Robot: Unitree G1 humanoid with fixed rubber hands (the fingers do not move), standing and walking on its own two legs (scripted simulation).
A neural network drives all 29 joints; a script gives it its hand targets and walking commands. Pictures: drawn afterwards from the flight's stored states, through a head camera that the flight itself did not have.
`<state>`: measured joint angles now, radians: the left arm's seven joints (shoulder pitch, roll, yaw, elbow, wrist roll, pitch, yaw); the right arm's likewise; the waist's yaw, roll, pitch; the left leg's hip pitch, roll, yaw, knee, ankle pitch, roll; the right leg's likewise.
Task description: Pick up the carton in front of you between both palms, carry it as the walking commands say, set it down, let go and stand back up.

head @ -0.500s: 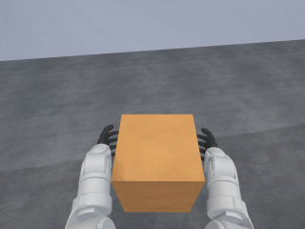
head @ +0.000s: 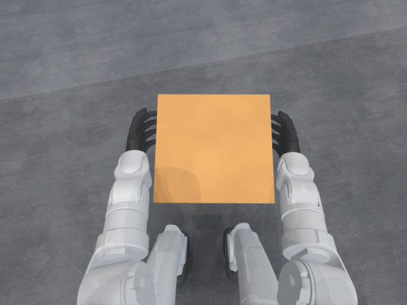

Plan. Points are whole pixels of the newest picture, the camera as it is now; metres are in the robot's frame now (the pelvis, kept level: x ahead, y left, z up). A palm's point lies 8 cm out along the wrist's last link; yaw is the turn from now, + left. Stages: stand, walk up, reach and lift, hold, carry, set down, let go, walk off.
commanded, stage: set down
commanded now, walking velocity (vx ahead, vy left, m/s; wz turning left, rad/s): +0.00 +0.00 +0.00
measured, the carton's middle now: (212, 157) +0.40 -0.01 -0.15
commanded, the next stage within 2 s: none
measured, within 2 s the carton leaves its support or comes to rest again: rests again in 1.70 s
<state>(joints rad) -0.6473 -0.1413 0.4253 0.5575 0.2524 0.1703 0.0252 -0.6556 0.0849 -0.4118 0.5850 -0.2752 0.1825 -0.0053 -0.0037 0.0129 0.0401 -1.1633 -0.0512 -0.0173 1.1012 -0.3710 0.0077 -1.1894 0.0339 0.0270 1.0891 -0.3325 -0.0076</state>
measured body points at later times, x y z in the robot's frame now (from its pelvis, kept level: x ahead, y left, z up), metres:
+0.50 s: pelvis +0.00 +0.00 -0.12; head +0.25 -0.02 +0.25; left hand +0.45 +0.14 -0.22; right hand +0.45 -0.16 -0.23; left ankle +0.07 +0.11 -0.64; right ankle +0.09 -0.11 -0.64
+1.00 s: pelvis -0.03 +0.00 -0.25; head +0.29 -0.02 +0.07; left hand +0.48 +0.13 -0.38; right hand +0.49 -0.17 -0.38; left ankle +0.07 +0.11 -0.64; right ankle +0.09 -0.11 -0.64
